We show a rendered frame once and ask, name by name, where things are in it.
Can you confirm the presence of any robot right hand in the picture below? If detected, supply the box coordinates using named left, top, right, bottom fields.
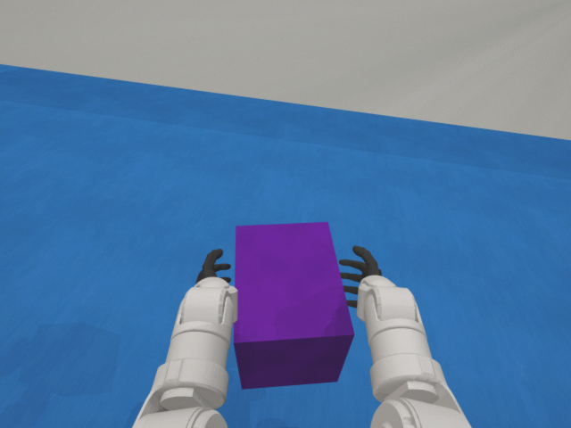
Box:
left=339, top=246, right=382, bottom=308

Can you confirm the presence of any left robot forearm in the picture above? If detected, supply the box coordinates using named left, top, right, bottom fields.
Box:
left=132, top=277, right=237, bottom=428

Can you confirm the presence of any robot left hand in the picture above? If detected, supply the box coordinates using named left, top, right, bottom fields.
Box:
left=195, top=249, right=231, bottom=284

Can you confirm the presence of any left robot upper arm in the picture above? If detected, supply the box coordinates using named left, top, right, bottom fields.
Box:
left=133, top=407, right=228, bottom=428

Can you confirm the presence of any right robot upper arm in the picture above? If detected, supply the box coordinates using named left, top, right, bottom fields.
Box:
left=370, top=397, right=472, bottom=428

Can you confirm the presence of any right robot forearm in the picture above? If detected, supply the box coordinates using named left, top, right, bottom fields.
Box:
left=357, top=276, right=466, bottom=418

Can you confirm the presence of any carton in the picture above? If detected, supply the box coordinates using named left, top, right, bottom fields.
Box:
left=234, top=222, right=354, bottom=390

